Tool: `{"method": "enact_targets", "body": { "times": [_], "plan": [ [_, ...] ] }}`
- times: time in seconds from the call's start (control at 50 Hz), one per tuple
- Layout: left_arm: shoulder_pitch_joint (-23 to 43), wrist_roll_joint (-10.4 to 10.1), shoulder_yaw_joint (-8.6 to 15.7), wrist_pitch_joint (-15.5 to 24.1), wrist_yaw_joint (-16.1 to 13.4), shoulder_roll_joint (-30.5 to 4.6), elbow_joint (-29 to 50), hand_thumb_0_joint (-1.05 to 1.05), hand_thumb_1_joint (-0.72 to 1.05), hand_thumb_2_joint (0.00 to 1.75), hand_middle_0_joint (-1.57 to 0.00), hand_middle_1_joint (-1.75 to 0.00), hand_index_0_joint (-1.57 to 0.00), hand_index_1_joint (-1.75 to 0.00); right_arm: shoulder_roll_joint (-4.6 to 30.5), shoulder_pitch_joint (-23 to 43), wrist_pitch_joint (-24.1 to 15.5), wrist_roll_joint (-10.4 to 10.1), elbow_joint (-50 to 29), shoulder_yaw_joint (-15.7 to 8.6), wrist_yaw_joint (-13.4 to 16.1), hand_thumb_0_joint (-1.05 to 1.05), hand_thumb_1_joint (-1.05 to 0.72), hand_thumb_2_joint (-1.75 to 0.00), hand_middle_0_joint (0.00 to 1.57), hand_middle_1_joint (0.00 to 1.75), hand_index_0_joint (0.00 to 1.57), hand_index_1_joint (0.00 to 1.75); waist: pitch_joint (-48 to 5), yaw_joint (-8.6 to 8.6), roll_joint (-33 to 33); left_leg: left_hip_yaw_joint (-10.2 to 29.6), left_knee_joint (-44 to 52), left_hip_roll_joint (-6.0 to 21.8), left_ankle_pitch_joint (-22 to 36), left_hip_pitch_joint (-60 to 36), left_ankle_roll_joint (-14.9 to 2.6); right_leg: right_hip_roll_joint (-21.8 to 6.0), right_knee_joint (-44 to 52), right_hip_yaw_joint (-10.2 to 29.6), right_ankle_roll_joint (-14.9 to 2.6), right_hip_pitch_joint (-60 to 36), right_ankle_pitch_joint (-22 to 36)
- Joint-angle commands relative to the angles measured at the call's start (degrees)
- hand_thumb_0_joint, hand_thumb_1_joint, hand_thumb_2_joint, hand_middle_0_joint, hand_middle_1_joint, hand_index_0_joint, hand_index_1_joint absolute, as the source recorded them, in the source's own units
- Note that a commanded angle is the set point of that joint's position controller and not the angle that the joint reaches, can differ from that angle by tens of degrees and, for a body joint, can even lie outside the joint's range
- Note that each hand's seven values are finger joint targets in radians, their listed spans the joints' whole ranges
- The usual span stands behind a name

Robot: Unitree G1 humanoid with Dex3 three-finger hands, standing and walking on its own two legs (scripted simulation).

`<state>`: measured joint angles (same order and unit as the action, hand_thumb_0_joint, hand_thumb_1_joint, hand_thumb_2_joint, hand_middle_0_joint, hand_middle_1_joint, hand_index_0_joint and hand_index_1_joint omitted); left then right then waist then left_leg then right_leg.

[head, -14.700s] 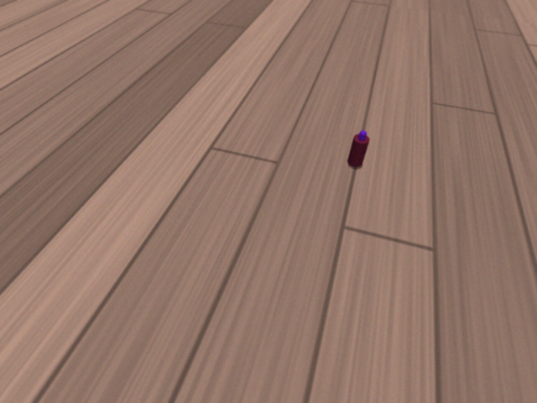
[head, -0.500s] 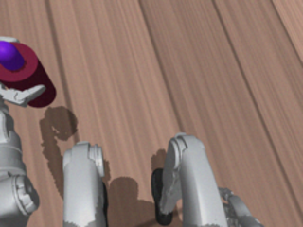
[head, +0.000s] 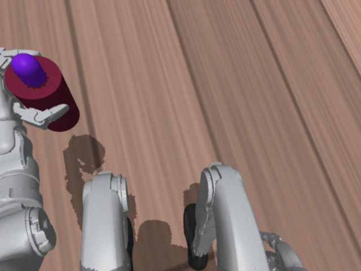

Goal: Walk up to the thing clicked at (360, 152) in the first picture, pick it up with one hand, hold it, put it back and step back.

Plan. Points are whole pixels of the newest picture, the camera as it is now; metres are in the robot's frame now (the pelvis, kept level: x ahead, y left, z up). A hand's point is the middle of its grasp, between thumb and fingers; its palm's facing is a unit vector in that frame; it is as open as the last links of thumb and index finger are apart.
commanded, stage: settle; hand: left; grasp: from the side
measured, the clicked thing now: (45, 93) +0.47 +0.26 -0.03
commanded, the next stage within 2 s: lift in 0.08 s
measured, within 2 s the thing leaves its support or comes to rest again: neither
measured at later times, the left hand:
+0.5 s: hand (36, 84) +0.47 +0.25 +0.02, palm faces +0.19 -0.98 -0.03, open 11.7 cm
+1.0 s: hand out of the picture +0.42 +0.24 +0.16, palm faces +0.21 -0.98 -0.03, open 11.7 cm
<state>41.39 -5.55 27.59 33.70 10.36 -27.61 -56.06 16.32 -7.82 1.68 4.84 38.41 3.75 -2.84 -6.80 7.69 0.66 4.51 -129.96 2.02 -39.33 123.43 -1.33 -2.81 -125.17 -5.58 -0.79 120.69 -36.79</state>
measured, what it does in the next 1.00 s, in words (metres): rises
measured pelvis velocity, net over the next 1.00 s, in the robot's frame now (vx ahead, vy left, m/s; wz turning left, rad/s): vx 0.02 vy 0.00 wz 0.04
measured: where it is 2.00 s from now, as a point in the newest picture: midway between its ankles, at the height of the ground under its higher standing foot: (160, 255)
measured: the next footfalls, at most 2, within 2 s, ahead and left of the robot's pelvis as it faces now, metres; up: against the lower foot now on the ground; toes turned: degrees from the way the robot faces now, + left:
none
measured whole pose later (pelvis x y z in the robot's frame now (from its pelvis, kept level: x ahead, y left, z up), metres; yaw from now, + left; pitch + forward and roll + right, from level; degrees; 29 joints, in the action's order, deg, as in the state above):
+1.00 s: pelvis +0.02 +0.00 +0.14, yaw +3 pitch +30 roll -4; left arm 22.3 -9.6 18.1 21.1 6.4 -17.3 -28.4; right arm 14.8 -8.2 -0.2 -1.2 35.6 -0.5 1.4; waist -11.2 2.6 -1.1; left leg 2.4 -104.1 2.1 -38.1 96.6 -0.8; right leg -2.0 -100.5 -4.4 -0.4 94.9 -35.9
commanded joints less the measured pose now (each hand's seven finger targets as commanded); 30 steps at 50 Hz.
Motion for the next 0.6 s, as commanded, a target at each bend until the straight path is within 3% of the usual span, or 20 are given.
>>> {"method": "enact_targets", "body": {
  "times": [0.0,0.04,0.1,0.12,0.16,0.22,0.24,0.28,0.3,0.36,0.4,0.42,0.46,0.5,0.54,0.56,0.58],
  "plan": [
    [17.5,-0.5,0.4,3.9,-0.5,-11.8,9.8,0.00,0.03,1.30,-1.27,-1.39,-1.26,-1.42,12.4,-7.6,-1.1,-0.3,-2.2,-4.4,0.6,0.00,-0.89,-0.90,0.20,0.30,0.20,0.30,-33.5,0.41,-11.2,-0.7,18.0,-1.3,5.3,-25.0,0.06,2.7,12.8,0.0,-1.66,-17.6,6.2],
    [16.8,-0.5,1.1,4.0,-0.5,-12.2,8.2,0.00,0.03,1.30,-1.27,-1.39,-1.27,-1.42,12.1,-8.0,-1.1,-0.3,-2.1,-4.3,0.6,0.00,-0.90,-0.90,0.20,0.30,0.20,0.30,-33.5,0.68,-9.9,-1.1,17.7,-1.5,5.6,-23.9,-0.16,2.7,13.6,0.0,-1.45,-19.4,6.3],
    [18.8,-0.8,1.7,4.4,-0.4,-13.3,11.5,0.00,0.02,1.29,-1.25,-1.37,-1.25,-1.40,12.5,-8.0,-1.1,-0.3,-2.4,-4.5,0.4,0.00,-0.90,-0.90,0.20,0.30,0.20,0.30,-36.2,-0.21,-12.0,-0.7,18.6,-1.4,6.7,-26.9,0.15,2.6,12.7,0.1,-1.67,-18.9,7.1],
    [18.0,-0.7,0.6,4.3,-0.2,-11.7,10.1,0.00,0.03,1.28,-1.25,-1.37,-1.25,-1.40,12.3,-8.1,-1.0,-0.3,-2.2,-4.3,0.3,0.00,-0.90,-0.90,0.20,0.30,0.20,0.30,-35.6,0.29,-12.4,-0.5,18.9,-1.3,7.0,-27.1,0.31,2.5,12.5,-0.1,-1.68,-18.6,7.3],
    [19.6,-0.6,0.9,4.6,-0.5,-12.6,11.0,0.00,0.04,1.29,-1.25,-1.37,-1.24,-1.39,12.6,-7.8,-1.2,-0.3,-2.0,-4.5,0.4,0.00,-0.89,-0.90,0.20,0.30,0.20,0.30,-36.2,0.31,-12.2,-0.3,18.9,-1.3,6.2,-27.7,0.26,2.5,12.6,0.0,-1.74,-17.8,6.9],
    [19.8,-1.0,2.5,5.0,-0.7,-14.2,13.1,0.00,-0.02,1.20,-1.31,-1.44,-1.34,-1.43,12.3,-8.0,-1.0,-0.4,-2.2,-4.8,0.5,0.00,-0.94,-0.91,0.20,0.30,0.20,0.30,-38.9,-0.93,-12.2,-1.1,19.1,-1.6,6.3,-27.7,0.16,2.5,13.2,0.4,-1.63,-20.6,6.8],
    [18.9,-1.2,1.3,4.8,-0.3,-12.3,12.1,0.00,-0.01,1.21,-1.32,-1.45,-1.35,-1.44,12.2,-8.2,-1.1,-0.4,-2.0,-4.7,0.4,0.00,-0.94,-0.91,0.20,0.30,0.20,0.30,-38.9,-0.49,-12.2,-1.1,19.3,-1.6,7.1,-28.3,0.24,2.4,13.2,0.4,-1.67,-20.8,7.4],
    [19.6,-1.7,1.7,4.9,0.3,-13.1,14.1,0.00,0.02,1.21,-1.32,-1.44,-1.34,-1.43,12.2,-8.3,-1.2,-0.7,-2.1,-5.1,0.6,0.00,-0.94,-0.91,0.20,0.30,0.20,0.30,-40.6,-0.77,-11.8,-1.8,19.1,-1.8,7.9,-28.4,0.05,2.5,13.8,0.8,-1.64,-22.0,8.0],
    [18.2,-1.8,0.6,4.4,0.9,-11.5,11.5,0.00,0.01,1.21,-1.30,-1.44,-1.33,-1.43,12.0,-8.7,-1.3,-0.7,-1.7,-5.0,0.6,0.00,-0.94,-0.91,0.20,0.30,0.20,0.30,-39.6,0.04,-11.2,-2.1,19.0,-1.7,8.1,-27.7,-0.05,2.4,14.3,1.0,-1.52,-23.0,8.3],
    [18.5,-2.1,1.6,4.0,1.5,-13.6,13.4,0.00,0.00,1.21,-1.31,-1.43,-1.34,-1.42,12.2,-8.6,-1.5,-1.2,-1.8,-5.7,1.1,0.00,-0.93,-0.91,0.20,0.30,0.20,0.30,-39.8,-1.19,-10.2,-2.7,19.6,-1.8,6.9,-27.5,-0.27,2.4,15.9,1.7,-1.47,-23.9,7.1],
    [16.5,-2.6,-0.6,3.0,2.1,-10.0,12.7,0.00,0.01,1.21,-1.31,-1.44,-1.34,-1.43,11.8,-8.3,-1.6,-1.6,-2.7,-5.8,1.2,0.00,-0.94,-0.91,0.20,0.30,0.20,0.30,-38.8,-0.75,-9.9,-2.5,21.1,-1.9,5.3,-27.7,-0.30,2.3,17.2,1.5,-1.52,-24.3,5.8],
    [17.5,-3.0,0.5,3.0,2.1,-11.5,15.9,0.00,0.02,1.20,-1.30,-1.42,-1.33,-1.41,11.9,-8.4,-1.8,-1.7,-2.8,-6.1,1.3,0.00,-0.93,-0.91,0.20,0.30,0.20,0.30,-39.9,-1.40,-9.2,-2.7,21.2,-1.9,4.9,-27.6,-0.44,2.4,18.1,1.9,-1.42,-25.6,5.5],
    [15.6,-3.7,0.5,2.3,2.0,-10.3,15.9,0.00,0.04,1.21,-1.29,-1.42,-1.32,-1.41,11.8,-8.3,-1.9,-2.2,-3.1,-6.1,1.6,0.00,-0.93,-0.90,0.20,0.30,0.20,0.30,-40.2,-1.83,-9.4,-2.3,22.3,-1.9,6.2,-29.3,-0.17,2.2,18.3,1.8,-1.57,-25.8,6.5],
    [15.1,-3.7,0.9,1.7,1.6,-11.3,18.9,0.00,0.02,1.20,-1.29,-1.42,-1.32,-1.41,11.8,-8.4,-1.9,-2.7,-3.6,-6.4,2.0,0.00,-0.93,-0.90,0.20,0.30,0.20,0.30,-41.1,-2.75,-9.6,-2.0,23.7,-1.8,6.5,-31.3,-0.06,2.2,19.2,1.9,-1.71,-26.5,6.7],
    [12.6,-4.3,-1.2,0.7,1.6,-7.2,18.6,0.00,0.04,1.20,-1.29,-1.41,-1.32,-1.40,11.3,-7.9,-2.2,-3.1,-4.2,-6.5,2.1,0.00,-0.93,-0.90,0.20,0.30,0.20,0.30,-38.8,-1.87,-8.5,-1.6,25.2,-1.6,6.2,-31.5,-0.08,2.2,20.5,1.8,-1.67,-26.6,6.6],
    [12.6,-4.6,-1.1,0.4,1.4,-7.6,20.0,0.00,0.04,1.20,-1.29,-1.41,-1.32,-1.40,11.2,-8.0,-2.3,-3.2,-4.3,-6.6,2.2,0.00,-0.93,-0.90,0.20,0.30,0.20,0.30,-39.4,-1.88,-7.6,-2.1,24.9,-1.8,6.0,-30.8,-0.33,2.3,21.6,2.2,-1.50,-28.4,6.8],
    [13.3,-4.6,0.8,0.3,0.9,-10.0,22.5,0.00,0.03,1.21,-1.29,-1.41,-1.32,-1.40,11.2,-8.2,-2.3,-3.4,-4.1,-6.8,2.5,0.00,-0.93,-0.90,0.20,0.30,0.20,0.30,-40.2,-2.95,-7.5,-2.1,25.4,-1.7,6.9,-31.7,-0.30,2.3,22.0,2.5,-1.55,-29.3,7.3]
  ]
}}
